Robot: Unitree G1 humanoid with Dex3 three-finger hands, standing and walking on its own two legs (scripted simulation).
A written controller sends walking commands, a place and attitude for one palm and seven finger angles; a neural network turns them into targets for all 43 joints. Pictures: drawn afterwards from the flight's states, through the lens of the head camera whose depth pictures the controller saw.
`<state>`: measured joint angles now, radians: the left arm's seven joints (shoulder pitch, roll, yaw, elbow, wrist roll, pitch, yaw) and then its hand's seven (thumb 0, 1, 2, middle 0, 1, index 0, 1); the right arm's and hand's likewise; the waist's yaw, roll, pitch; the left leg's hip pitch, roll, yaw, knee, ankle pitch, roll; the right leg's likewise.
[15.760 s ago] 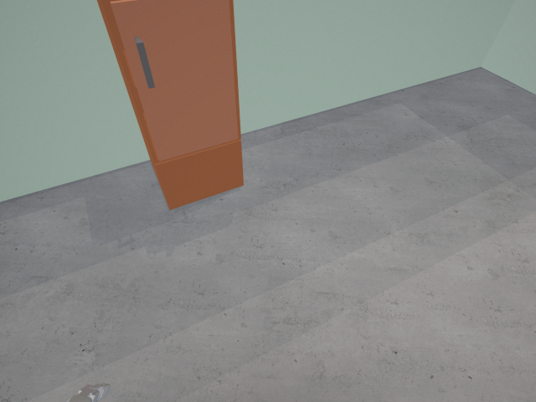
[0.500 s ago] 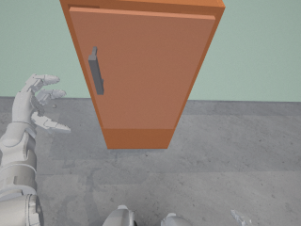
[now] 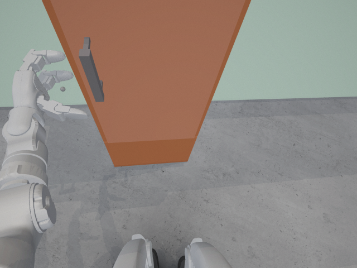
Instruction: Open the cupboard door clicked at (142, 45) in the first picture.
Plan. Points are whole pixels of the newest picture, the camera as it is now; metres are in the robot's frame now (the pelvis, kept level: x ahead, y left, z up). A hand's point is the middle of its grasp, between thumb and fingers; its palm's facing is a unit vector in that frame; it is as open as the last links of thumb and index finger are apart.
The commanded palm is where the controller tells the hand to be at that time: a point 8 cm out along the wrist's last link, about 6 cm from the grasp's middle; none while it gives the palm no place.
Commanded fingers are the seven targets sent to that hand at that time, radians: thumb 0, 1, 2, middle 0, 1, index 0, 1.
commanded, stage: move the hooked fingers beside the handle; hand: left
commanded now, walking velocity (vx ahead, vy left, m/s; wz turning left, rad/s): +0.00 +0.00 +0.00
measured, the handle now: (93, 72) +0.54 +0.17 +0.06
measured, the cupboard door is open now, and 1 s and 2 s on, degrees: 0 0 0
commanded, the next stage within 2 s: slide the fingers in behind the handle in 0.88 s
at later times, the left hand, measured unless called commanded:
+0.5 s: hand (62, 89) +0.48 +0.22 +0.07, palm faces +0.09 -1.00 -0.02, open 14.0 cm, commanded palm +0.46 +0.26 +0.06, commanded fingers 0.00 -0.50 0.30 -0.30 -1.20 -0.30 -1.20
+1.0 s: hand (67, 87) +0.50 +0.22 +0.06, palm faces +0.07 -1.00 -0.01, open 14.0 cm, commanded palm +0.47 +0.26 +0.06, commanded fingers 0.00 -0.50 0.30 -0.30 -1.20 -0.30 -1.20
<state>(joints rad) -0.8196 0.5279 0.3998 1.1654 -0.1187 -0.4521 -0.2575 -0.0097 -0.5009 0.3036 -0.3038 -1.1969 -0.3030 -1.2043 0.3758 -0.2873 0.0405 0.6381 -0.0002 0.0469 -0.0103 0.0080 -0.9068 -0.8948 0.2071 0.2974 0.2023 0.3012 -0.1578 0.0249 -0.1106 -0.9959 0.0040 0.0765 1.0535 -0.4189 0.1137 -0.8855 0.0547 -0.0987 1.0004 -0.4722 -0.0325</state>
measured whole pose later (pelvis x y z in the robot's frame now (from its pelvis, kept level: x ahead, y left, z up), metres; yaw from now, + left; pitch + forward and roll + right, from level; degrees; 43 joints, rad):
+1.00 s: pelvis +0.01 -0.01 +0.00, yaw +0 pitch +21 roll -4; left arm -0.82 0.56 0.42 1.20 -0.12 -0.41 -0.28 -0.01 -0.50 0.30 -0.30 -1.20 -0.30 -1.20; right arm 0.38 -0.28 0.05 0.62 0.01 0.09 -0.01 0.01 -0.91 -0.89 0.21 0.30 0.20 0.30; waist -0.16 0.03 -0.12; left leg -1.00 0.02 0.06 1.07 -0.44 0.10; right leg -0.89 0.08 -0.11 1.00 -0.49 -0.05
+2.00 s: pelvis +0.01 -0.01 +0.00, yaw +0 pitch +21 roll -4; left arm -0.81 0.39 0.32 1.15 -0.08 -0.50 -0.08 -0.01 -0.50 0.30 -0.32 -1.21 -0.31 -1.22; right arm 0.37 -0.26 0.03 0.62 -0.01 0.08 0.04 0.01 -0.91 -0.90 0.21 0.30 0.20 0.30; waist -0.16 0.03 -0.13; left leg -1.00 0.01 0.07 1.08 -0.45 0.10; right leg -0.89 0.07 -0.10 1.03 -0.50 -0.05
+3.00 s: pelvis +0.01 -0.03 +0.00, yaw +0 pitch +21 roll -3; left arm -0.81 0.38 0.31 1.15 -0.10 -0.50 -0.09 -0.01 -0.06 0.49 -0.34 -1.24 -0.33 -1.25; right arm 0.36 -0.26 0.02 0.63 0.00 0.07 0.03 0.01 -0.91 -0.90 0.20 0.30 0.20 0.30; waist -0.15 0.03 -0.14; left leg -1.00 0.02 0.06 1.08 -0.44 0.08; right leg -0.89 0.07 -0.11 1.03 -0.50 -0.07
